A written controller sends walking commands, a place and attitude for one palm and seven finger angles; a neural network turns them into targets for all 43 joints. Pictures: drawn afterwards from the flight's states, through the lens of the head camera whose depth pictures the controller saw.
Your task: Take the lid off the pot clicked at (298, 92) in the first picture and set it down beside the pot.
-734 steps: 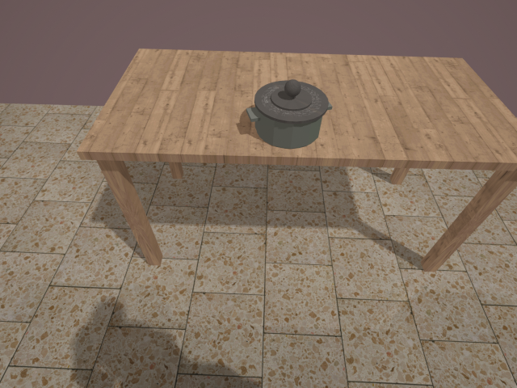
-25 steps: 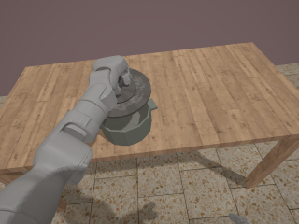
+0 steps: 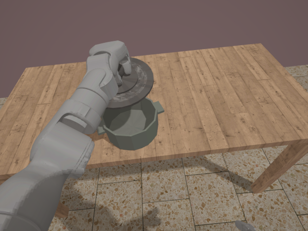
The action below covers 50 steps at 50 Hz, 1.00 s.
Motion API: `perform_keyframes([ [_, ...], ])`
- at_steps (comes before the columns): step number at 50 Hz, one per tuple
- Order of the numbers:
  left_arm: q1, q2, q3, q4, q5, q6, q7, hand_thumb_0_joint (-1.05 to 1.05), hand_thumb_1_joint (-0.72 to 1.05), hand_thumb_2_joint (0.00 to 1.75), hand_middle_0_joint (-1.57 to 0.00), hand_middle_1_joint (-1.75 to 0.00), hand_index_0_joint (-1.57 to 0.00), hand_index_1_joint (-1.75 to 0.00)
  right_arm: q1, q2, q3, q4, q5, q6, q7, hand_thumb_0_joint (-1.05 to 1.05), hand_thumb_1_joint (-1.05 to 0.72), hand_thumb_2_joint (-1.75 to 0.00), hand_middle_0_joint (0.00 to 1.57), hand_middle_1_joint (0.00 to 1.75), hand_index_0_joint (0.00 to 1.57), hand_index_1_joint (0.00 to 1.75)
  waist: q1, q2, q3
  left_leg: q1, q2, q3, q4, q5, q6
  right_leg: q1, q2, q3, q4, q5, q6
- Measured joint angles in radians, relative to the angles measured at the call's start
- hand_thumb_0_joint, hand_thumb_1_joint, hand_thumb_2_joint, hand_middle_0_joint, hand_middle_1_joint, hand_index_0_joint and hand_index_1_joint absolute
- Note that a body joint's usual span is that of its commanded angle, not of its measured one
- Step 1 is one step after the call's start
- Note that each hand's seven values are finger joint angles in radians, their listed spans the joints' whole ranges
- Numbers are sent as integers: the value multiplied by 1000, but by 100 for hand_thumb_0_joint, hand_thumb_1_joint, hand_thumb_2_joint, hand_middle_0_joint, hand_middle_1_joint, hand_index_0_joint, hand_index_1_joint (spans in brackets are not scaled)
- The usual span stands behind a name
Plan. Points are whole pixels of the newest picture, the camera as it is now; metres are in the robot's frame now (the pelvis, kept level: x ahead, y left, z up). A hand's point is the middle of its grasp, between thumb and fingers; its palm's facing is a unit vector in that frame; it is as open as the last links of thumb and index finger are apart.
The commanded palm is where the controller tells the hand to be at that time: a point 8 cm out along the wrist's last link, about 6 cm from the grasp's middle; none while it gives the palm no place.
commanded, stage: lift the lid straight up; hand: left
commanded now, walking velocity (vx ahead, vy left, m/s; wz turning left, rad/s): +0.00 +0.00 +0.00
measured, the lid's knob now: (116, 71) +0.50 +0.09 +0.17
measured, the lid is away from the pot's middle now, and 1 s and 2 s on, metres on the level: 0.02 0.07 0.19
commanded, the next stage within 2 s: move the lid sideways beside the pot in 0.32 s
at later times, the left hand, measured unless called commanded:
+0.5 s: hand (120, 68) +0.47 +0.07 +0.20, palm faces -0.22 -0.08 -0.97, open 6.3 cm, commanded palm +0.47 +0.09 +0.26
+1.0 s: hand (94, 70) +0.48 +0.14 +0.19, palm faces -0.25 -0.09 -0.96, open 6.3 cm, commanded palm +0.46 +0.15 +0.26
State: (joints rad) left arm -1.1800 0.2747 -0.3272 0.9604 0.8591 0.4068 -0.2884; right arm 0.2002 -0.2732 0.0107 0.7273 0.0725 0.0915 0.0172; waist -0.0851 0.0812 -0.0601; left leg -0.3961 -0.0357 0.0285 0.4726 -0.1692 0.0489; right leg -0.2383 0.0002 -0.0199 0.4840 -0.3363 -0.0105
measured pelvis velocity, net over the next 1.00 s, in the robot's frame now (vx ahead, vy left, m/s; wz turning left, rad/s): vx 0.01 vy -0.01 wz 0.00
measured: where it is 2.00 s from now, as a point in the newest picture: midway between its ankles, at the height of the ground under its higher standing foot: outside the picture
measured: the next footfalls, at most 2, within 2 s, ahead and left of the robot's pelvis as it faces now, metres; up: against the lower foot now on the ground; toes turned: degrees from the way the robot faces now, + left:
none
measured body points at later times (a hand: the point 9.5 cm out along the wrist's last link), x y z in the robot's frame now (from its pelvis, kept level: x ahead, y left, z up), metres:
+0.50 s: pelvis -0.01 +0.00 +0.00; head +0.02 -0.03 +0.45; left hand +0.48 +0.07 +0.25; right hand +0.11 -0.24 -0.13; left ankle +0.04 +0.09 -0.74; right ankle -0.06 -0.11 -0.74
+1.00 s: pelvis +0.01 -0.01 +0.00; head +0.03 -0.03 +0.45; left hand +0.49 +0.14 +0.24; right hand +0.11 -0.27 -0.13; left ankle +0.04 +0.09 -0.74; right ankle -0.06 -0.11 -0.74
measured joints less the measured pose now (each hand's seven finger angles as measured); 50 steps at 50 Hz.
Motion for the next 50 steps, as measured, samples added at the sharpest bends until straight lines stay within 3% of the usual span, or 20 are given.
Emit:
perform_keyframes([
  [5, -11, 10, -22, -34, 4, -5, -23, 1, 41, 46, -74, -96, -79, -99, 2, 1, -8, -11, -1, -12, 4, 1, -91, -90, 19, 30, 20, 30, 4, 1, 6, 1, -5, -3, -1, 3, 3, 3, -4, -3, -1, 1, 3],
  [16, -68, -31, -55, 6, 0, 18, -35, 1, 41, 46, -74, -97, -79, -99, -16, 5, -2, -3, -2, -9, 14, 1, -91, -90, 19, 30, 20, 30, 15, 2, 1, -9, -14, -11, -4, 13, 6, -8, -12, -13, 7, 1, 6],
  [20, -79, -48, -41, 26, -10, 14, -30, 2, 41, 46, -74, -97, -79, -99, -22, 7, 8, 1, -4, -15, 5, 1, -91, -90, 19, 30, 20, 30, 10, 2, 2, -11, -13, -12, -7, 17, 5, -12, -11, -13, 6, 4, 5],
  [27, -100, -47, -8, 83, 17, 25, 2, 1, 40, 46, -74, -96, -79, -99, -12, 9, 15, 3, -6, -18, -2, 1, -91, -90, 19, 30, 20, 30, -4, 4, -5, -16, -5, -1, -16, 20, 2, -25, -5, -1, 5, 8, 2],
  [32, -91, -12, 25, 99, 32, 29, -20, 1, 41, 46, -74, -96, -79, -99, 8, 1, 13, 0, -8, -12, -11, 1, -91, -90, 19, 30, 20, 30, -15, 6, -6, -11, 1, 5, -22, 19, -1, -23, 1, 6, -3, 11, -1],
  [41, -24, 81, 59, 35, 38, -32, -82, 1, 41, 46, -74, -96, -79, -99, 37, -18, 2, -12, -3, -4, -26, 1, -91, -90, 19, 30, 20, 30, -17, -4, 10, 14, 10, 4, -24, 8, -6, 10, 11, 8, -26, 13, -7],
  [50, 60, 156, 66, -106, 40, -82, -116, 2, 41, 46, -74, -96, -79, -99, 17, -27, -17, -36, 4, 6, -8, 1, -91, -90, 19, 30, 19, 30, 5, -13, 24, 25, 9, -3, -13, -3, -6, 33, 11, 1, -34, 9, -8],
])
